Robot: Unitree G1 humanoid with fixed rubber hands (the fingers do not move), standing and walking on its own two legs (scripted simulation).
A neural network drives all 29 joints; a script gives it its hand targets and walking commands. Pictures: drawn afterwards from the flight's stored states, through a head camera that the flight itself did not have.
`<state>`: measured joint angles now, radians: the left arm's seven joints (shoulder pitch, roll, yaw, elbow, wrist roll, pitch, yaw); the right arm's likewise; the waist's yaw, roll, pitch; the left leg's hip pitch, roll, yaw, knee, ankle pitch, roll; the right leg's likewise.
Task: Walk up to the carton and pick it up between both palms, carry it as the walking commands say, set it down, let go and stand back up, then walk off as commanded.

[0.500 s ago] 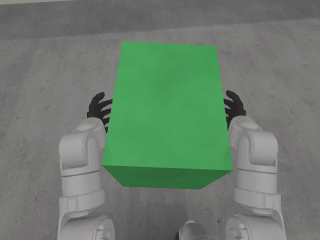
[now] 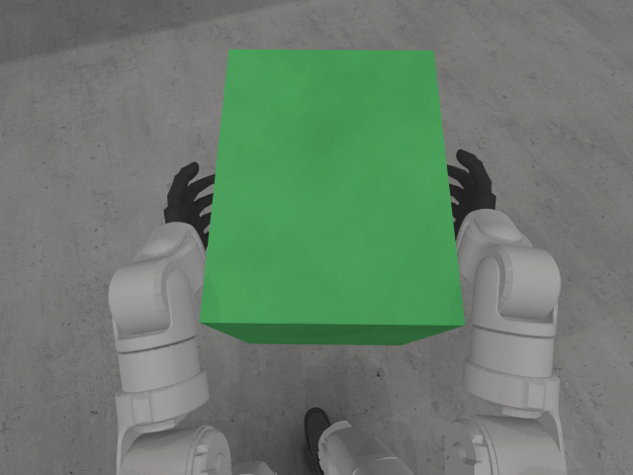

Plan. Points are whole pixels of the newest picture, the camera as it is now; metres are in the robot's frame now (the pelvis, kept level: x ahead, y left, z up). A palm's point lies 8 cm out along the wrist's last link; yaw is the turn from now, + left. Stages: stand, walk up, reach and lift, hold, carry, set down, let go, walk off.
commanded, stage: carry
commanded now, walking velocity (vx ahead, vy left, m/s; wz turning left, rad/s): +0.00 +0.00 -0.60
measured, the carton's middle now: (327, 219) +0.41 +0.00 +0.03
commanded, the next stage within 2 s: none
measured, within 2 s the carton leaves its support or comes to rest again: neither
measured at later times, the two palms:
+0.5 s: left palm (378, 231) +0.36 -0.05 +0.09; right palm out of the picture +0.27 -0.35 +0.08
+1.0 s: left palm (525, 252) +0.31 -0.18 +0.13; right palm out of the picture +0.17 -0.46 +0.10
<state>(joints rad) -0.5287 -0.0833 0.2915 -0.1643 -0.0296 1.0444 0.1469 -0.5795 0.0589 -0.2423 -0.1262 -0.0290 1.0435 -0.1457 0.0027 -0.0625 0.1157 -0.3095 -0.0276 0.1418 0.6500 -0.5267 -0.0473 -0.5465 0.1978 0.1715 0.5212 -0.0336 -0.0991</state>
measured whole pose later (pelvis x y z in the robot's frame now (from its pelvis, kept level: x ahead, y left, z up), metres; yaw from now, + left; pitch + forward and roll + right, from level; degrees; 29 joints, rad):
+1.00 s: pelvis -0.05 -0.16 -0.01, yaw -28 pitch +2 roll +1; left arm -0.51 -0.08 0.28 -0.10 0.00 1.13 0.15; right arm -0.49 0.08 -0.25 -0.07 -0.03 1.08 -0.15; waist 0.00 0.07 -0.02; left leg -0.41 0.13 0.18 0.78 -0.40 -0.01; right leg -0.46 0.07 0.16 0.72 -0.29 0.00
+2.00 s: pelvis -0.15 -0.14 +0.00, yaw -30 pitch +0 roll +0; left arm -0.51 -0.08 0.28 -0.03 0.00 1.13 0.15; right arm -0.48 0.08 -0.25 -0.03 -0.03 1.11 -0.16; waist 0.00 -0.01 -0.01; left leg -0.40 0.05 0.18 0.63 -0.24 0.05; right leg -0.42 0.06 0.14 0.65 -0.23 0.02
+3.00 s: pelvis -0.14 -0.15 +0.00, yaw -30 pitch +1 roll +0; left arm -0.50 -0.08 0.27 -0.03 0.02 1.14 0.14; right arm -0.47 0.08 -0.25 -0.03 -0.03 1.11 -0.16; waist 0.00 -0.02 -0.01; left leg -0.40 0.05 0.18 0.62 -0.23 0.05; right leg -0.42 0.06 0.14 0.63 -0.22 0.02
